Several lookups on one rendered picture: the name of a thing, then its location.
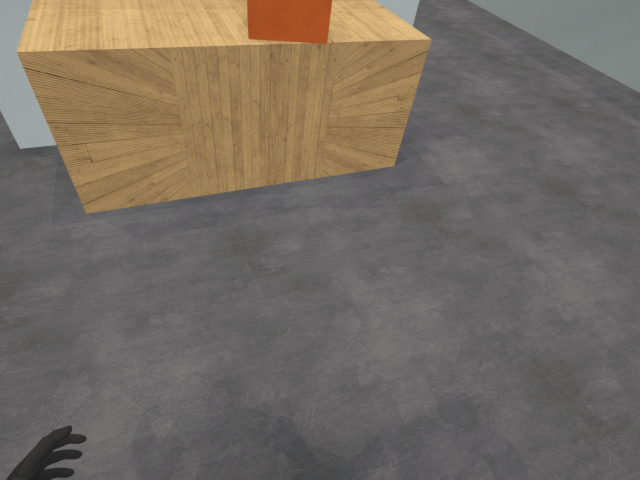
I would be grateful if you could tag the carton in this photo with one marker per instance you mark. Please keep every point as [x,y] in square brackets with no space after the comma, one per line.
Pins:
[304,21]

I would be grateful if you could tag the left robot hand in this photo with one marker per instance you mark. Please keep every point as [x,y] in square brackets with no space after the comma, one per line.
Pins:
[33,465]

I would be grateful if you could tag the pedestal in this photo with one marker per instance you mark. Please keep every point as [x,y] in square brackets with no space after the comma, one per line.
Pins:
[151,101]

